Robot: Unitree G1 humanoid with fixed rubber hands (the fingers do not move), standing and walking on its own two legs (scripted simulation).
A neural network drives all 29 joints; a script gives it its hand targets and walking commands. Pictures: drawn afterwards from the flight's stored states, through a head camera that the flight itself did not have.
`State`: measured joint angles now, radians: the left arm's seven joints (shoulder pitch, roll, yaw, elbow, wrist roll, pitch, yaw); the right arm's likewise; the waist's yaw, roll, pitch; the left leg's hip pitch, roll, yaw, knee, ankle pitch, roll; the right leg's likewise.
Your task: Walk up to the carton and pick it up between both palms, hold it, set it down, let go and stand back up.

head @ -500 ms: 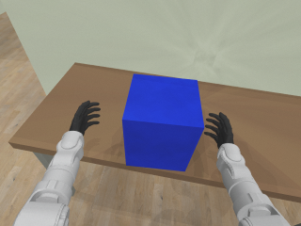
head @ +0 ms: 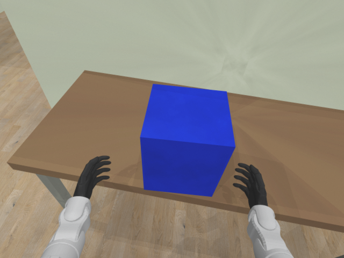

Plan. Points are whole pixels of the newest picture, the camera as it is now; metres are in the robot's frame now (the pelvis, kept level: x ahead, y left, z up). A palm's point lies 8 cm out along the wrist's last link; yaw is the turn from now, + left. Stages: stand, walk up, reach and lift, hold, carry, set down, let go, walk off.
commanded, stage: set down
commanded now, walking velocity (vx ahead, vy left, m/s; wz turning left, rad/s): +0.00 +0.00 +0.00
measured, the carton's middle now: (183, 142) +0.44 -0.01 +0.00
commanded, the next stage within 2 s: let go in 1.10 s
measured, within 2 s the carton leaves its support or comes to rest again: neither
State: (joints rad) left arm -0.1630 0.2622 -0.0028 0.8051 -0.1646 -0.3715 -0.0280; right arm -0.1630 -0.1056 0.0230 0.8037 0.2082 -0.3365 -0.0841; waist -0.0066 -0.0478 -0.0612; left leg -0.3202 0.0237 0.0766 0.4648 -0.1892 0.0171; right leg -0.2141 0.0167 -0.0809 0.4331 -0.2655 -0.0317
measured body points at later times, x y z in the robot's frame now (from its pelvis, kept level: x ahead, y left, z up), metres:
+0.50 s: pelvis +0.02 +0.00 +0.00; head +0.02 +0.02 +0.45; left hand +0.25 +0.23 -0.04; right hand +0.24 -0.21 -0.04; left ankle +0.03 +0.10 -0.74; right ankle -0.03 -0.10 -0.74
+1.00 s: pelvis +0.01 -0.01 +0.01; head +0.00 +0.01 +0.46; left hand +0.21 +0.23 -0.07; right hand +0.20 -0.22 -0.06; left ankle +0.03 +0.10 -0.74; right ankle -0.03 -0.10 -0.74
